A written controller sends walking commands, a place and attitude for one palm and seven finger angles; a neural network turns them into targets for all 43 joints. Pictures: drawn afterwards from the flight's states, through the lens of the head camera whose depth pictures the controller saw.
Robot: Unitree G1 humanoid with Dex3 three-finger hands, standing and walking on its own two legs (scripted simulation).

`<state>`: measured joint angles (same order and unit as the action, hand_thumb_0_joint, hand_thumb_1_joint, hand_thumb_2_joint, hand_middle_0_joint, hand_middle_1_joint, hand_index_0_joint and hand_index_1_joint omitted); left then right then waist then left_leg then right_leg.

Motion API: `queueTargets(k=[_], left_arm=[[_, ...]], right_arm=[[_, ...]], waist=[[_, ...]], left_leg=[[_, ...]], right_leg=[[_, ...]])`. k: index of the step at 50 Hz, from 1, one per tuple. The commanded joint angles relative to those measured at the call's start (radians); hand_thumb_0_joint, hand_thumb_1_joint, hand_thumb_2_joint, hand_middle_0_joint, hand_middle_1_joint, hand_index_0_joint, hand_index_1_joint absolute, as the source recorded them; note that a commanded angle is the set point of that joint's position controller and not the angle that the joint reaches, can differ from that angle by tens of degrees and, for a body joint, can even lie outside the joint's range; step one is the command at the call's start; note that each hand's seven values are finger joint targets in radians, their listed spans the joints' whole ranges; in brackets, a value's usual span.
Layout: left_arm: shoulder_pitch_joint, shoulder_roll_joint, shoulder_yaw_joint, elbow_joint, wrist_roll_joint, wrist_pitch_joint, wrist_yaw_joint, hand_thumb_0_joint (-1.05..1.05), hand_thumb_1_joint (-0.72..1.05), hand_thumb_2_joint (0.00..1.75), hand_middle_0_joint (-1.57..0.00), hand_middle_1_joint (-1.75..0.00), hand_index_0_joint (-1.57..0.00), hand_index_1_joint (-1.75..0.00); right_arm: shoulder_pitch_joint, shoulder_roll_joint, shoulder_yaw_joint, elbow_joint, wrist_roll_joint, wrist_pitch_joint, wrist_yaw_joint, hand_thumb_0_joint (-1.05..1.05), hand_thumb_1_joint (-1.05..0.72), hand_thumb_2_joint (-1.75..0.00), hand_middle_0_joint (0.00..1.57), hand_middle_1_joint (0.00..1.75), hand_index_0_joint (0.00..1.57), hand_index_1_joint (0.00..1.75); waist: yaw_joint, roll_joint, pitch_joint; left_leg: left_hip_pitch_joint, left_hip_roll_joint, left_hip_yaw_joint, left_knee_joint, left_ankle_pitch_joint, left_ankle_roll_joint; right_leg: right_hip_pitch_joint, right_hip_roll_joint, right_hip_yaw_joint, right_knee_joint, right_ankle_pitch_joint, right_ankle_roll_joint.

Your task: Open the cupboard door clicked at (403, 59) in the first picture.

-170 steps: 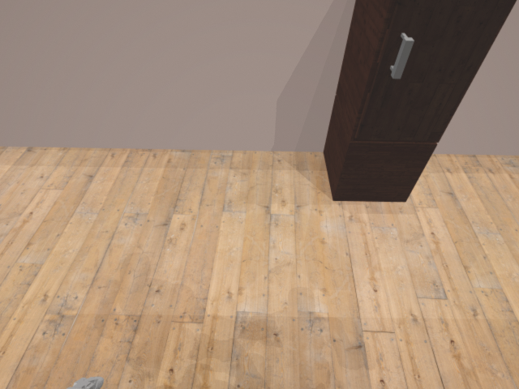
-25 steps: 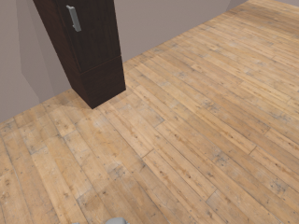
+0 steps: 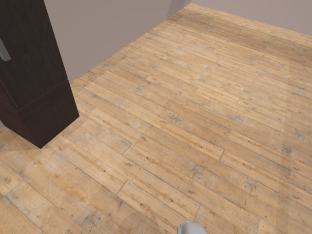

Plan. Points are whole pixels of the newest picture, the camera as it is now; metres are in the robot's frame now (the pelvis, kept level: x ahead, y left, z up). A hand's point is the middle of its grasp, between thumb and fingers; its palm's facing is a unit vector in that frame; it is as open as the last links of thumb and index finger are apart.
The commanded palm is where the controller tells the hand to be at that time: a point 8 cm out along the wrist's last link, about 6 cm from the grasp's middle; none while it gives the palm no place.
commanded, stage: walk to a spot facing it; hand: left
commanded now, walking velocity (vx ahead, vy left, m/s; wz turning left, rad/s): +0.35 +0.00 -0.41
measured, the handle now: out of the picture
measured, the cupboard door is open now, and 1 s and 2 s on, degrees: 0 0 0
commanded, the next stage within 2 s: turn to face it in 1.18 s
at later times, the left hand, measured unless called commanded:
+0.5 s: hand (127, 180) +0.33 +0.10 -0.17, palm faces -0.13 -0.97 -0.22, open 7.1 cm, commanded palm none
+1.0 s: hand (124, 153) +0.44 +0.13 -0.19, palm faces -0.17 -0.98 -0.13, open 7.4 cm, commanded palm none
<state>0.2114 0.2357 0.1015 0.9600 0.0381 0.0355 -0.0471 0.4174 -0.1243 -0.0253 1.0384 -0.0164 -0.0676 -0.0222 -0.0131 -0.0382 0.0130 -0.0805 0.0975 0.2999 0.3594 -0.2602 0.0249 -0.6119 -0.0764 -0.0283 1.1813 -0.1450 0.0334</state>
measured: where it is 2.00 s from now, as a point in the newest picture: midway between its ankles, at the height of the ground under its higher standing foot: (176, 175)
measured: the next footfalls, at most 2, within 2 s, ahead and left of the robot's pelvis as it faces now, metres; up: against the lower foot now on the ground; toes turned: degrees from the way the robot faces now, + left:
right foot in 0.30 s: +0.26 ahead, -0.16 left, +0.00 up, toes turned -16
left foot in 0.78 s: +0.50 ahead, +0.03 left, +0.00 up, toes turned -1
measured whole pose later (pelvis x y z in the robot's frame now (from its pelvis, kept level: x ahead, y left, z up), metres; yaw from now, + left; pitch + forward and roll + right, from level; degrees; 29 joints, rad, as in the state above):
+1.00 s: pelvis +0.42 -0.04 -0.01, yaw -15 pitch -2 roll -1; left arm 0.33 0.16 0.07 1.10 0.03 -0.01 -0.02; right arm 0.25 -0.16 -0.06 1.04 -0.02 -0.07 -0.02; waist 0.03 -0.04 0.04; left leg -0.18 0.06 0.24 0.44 -0.23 0.05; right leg -0.51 -0.09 -0.04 1.18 -0.26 -0.01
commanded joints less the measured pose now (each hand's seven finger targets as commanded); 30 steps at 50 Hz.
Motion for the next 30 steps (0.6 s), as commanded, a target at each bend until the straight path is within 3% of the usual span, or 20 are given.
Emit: queueTargets(k=[1,6,8,10,11,12,13,14,15,16,17,18,19,20,22,26,30], left_arm=[[-0.123,-0.017,-0.013,-0.086,0.003,-0.016,-0.004,0.00,0.90,0.90,-0.20,-0.30,-0.20,-0.30],[-0.264,-0.042,-0.031,-0.104,-0.001,-0.032,-0.004,0.00,0.90,0.90,-0.20,-0.30,-0.20,-0.30],[-0.281,-0.051,-0.036,-0.103,-0.004,-0.041,-0.002,0.00,0.90,0.90,-0.20,-0.30,-0.20,-0.30],[-0.247,-0.036,-0.034,-0.086,-0.005,-0.050,0.004,0.00,0.90,0.90,-0.20,-0.30,-0.20,-0.30],[-0.199,-0.031,-0.030,-0.072,-0.003,-0.056,0.007,0.00,0.90,0.90,-0.20,-0.30,-0.20,-0.30],[-0.096,-0.017,-0.024,-0.037,-0.002,-0.066,0.010,0.00,0.90,0.90,-0.20,-0.30,-0.20,-0.30],[0.061,0.023,-0.010,0.013,0.001,-0.079,0.016,0.00,0.90,0.90,-0.20,-0.30,-0.20,-0.30],[0.221,0.128,0.015,0.058,0.005,-0.089,0.029,0.00,0.90,0.90,-0.20,-0.30,-0.20,-0.30],[0.325,0.231,0.036,0.084,-0.012,-0.094,0.047,0.00,0.90,0.90,-0.20,-0.30,-0.20,-0.30],[0.298,0.262,0.037,0.086,-0.035,-0.084,0.053,0.00,0.90,0.90,-0.20,-0.30,-0.20,-0.30],[0.203,0.221,0.027,0.059,-0.032,-0.084,0.050,0.00,0.90,0.90,-0.20,-0.30,-0.20,-0.30],[0.120,0.146,0.007,0.042,-0.033,-0.087,0.053,0.00,0.90,0.90,-0.20,-0.30,-0.20,-0.30],[0.069,0.089,-0.012,0.042,-0.031,-0.094,0.056,0.00,0.90,0.90,-0.20,-0.30,-0.20,-0.30],[0.032,0.057,-0.020,0.040,-0.023,-0.102,0.059,0.00,0.90,0.90,-0.20,-0.30,-0.20,-0.30],[0.036,0.022,-0.028,0.046,-0.015,-0.113,0.059,0.00,0.90,0.90,-0.20,-0.30,-0.20,-0.30],[0.070,0.030,-0.033,0.053,-0.016,-0.121,0.056,0.00,0.90,0.90,-0.20,-0.30,-0.20,-0.30],[0.127,0.060,-0.035,0.079,-0.016,-0.126,0.055,0.00,0.90,0.90,-0.20,-0.30,-0.20,-0.30]], right_arm=[[0.116,-0.134,-0.035,-0.001,-0.005,-0.026,-0.009,0.00,-0.90,-0.90,0.20,0.30,0.20,0.30],[0.189,-0.128,-0.032,0.055,-0.018,-0.015,-0.006,0.00,-0.90,-0.90,0.20,0.30,0.20,0.30],[0.187,-0.137,-0.032,0.065,-0.022,-0.011,-0.004,0.00,-0.90,-0.90,0.20,0.30,0.20,0.30],[0.183,-0.149,-0.039,0.070,-0.021,-0.007,-0.001,0.00,-0.90,-0.90,0.20,0.30,0.20,0.30],[0.176,-0.155,-0.041,0.066,-0.021,-0.006,-0.003,0.00,-0.90,-0.90,0.20,0.30,0.20,0.30],[0.156,-0.170,-0.045,0.063,-0.016,-0.005,-0.003,0.00,-0.90,-0.90,0.20,0.30,0.20,0.30],[0.120,-0.184,-0.047,0.050,-0.007,-0.005,0.001,0.00,-0.90,-0.90,0.20,0.30,0.20,0.30],[0.119,-0.153,-0.045,0.032,0.009,-0.007,0.015,0.00,-0.90,-0.90,0.20,0.30,0.20,0.30],[0.105,-0.081,-0.028,-0.015,0.020,-0.011,0.012,0.00,-0.90,-0.90,0.20,0.30,0.20,0.30],[0.011,-0.103,-0.033,-0.039,0.018,-0.007,0.006,0.00,-0.90,-0.90,0.20,0.30,0.20,0.30],[-0.001,-0.083,-0.040,-0.043,0.013,-0.003,0.005,0.00,-0.90,-0.90,0.20,0.30,0.20,0.30],[-0.023,-0.093,-0.043,-0.034,0.001,0.004,0.006,0.00,-0.90,-0.90,0.20,0.30,0.20,0.30],[-0.036,-0.079,-0.040,-0.020,-0.007,0.017,0.009,0.00,-0.90,-0.90,0.20,0.30,0.20,0.30],[0.007,-0.057,-0.037,-0.005,-0.013,0.028,0.010,0.00,-0.90,-0.90,0.20,0.30,0.20,0.30],[0.054,-0.041,-0.034,0.011,-0.018,0.044,0.015,0.00,-0.90,-0.90,0.20,0.30,0.20,0.30],[-0.065,-0.062,-0.037,-0.043,-0.016,0.048,0.033,0.00,-0.90,-0.90,0.20,0.30,0.20,0.30],[-0.236,-0.085,-0.036,-0.100,-0.013,0.035,0.051,0.00,-0.90,-0.90,0.20,0.30,0.20,0.30]], waist=[[-0.030,0.127,0.113],[-0.079,0.158,0.144],[-0.080,0.178,0.146],[-0.059,0.189,0.117],[-0.032,0.195,0.080],[0.016,0.200,0.011],[0.098,0.168,-0.081],[0.166,0.027,-0.222],[0.170,-0.161,-0.303],[0.161,-0.065,-0.251],[0.115,-0.083,-0.173],[0.079,-0.029,-0.062],[0.042,0.034,0.015],[-0.001,0.032,0.036],[-0.036,-0.026,0.023],[-0.019,-0.074,0.053],[0.021,-0.056,0.073]], left_leg=[[0.092,0.265,-0.157,-0.203,0.135,0.058],[0.148,0.277,-0.087,-0.164,0.286,0.078],[0.156,0.273,-0.049,-0.135,0.366,0.071],[0.172,0.278,-0.013,-0.057,0.564,0.061],[0.179,0.274,0.006,0.025,0.728,0.054],[0.178,0.260,0.026,0.149,0.846,0.035],[0.079,0.233,0.054,0.348,0.825,-0.001],[-0.189,0.182,0.041,0.611,0.505,-0.035],[-0.516,0.002,-0.038,0.953,-0.314,-0.082],[-0.578,0.015,-0.188,1.061,-0.318,-0.056],[-0.594,0.047,-0.247,1.109,-0.223,-0.054],[-0.584,0.089,-0.264,1.061,-0.135,-0.053],[-0.527,0.112,-0.264,0.989,-0.081,-0.053],[-0.476,0.114,-0.260,0.928,-0.060,-0.056],[-0.434,0.105,-0.236,0.824,-0.029,-0.068],[-0.472,0.097,-0.229,0.654,0.048,-0.079],[-0.495,0.081,-0.223,0.454,0.081,-0.073]], right_leg=[[-0.193,-0.046,-0.021,-0.115,0.012,0.008],[-0.136,-0.030,-0.084,-0.370,-0.039,-0.022],[-0.079,-0.001,-0.114,-0.447,-0.056,-0.045],[0.010,0.038,-0.150,-0.501,-0.108,-0.076],[0.092,0.069,-0.167,-0.539,-0.133,-0.096],[0.228,0.105,-0.193,-0.592,-0.116,-0.114],[0.480,0.115,-0.195,-0.658,-0.024,-0.129],[0.820,-0.057,0.012,-0.665,0.000,-0.185],[1.016,-0.349,0.516,-0.742,0.186,-0.312],[0.913,-0.377,0.521,-0.823,0.288,-0.336],[0.781,-0.364,0.490,-0.866,0.122,-0.308],[0.621,-0.317,0.407,-0.899,0.035,-0.271],[0.461,-0.264,0.297,-0.929,0.025,-0.235],[0.375,-0.228,0.231,-0.957,0.001,-0.221],[0.318,-0.170,0.125,-0.967,0.046,-0.202],[0.326,-0.146,0.117,-0.999,-0.001,-0.211],[0.427,-0.160,0.133,-0.987,0.008,-0.211]])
